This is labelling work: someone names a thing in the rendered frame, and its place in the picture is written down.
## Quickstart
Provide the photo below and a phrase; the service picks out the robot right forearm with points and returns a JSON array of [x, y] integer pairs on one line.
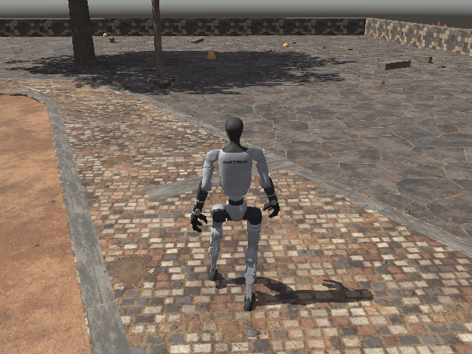
[[271, 195]]

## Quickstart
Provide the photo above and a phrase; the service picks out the robot right thigh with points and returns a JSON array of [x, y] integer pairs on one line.
[[254, 220]]

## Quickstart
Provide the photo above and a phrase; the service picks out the right robot hand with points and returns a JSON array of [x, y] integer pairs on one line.
[[270, 207]]

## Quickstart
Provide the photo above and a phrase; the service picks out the robot right upper arm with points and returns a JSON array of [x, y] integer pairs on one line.
[[262, 167]]

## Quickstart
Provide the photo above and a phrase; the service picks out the robot left forearm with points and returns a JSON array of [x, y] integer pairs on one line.
[[200, 200]]

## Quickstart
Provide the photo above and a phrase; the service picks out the left robot hand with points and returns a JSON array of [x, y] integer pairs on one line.
[[194, 221]]

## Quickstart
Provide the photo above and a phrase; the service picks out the robot left upper arm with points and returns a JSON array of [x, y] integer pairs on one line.
[[208, 169]]

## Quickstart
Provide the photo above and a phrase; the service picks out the robot left shin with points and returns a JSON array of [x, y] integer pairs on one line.
[[214, 249]]

